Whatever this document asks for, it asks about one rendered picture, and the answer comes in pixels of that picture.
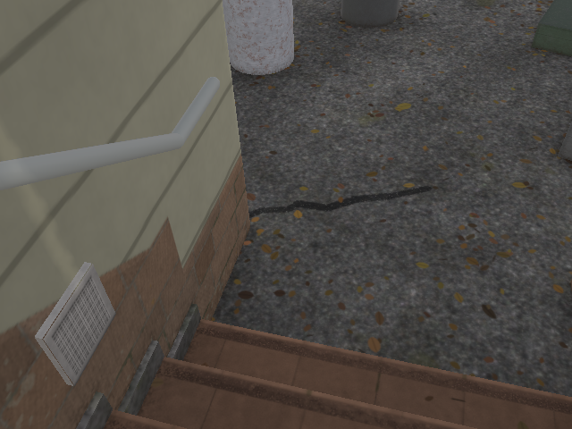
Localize stairs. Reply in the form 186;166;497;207
104;319;572;429

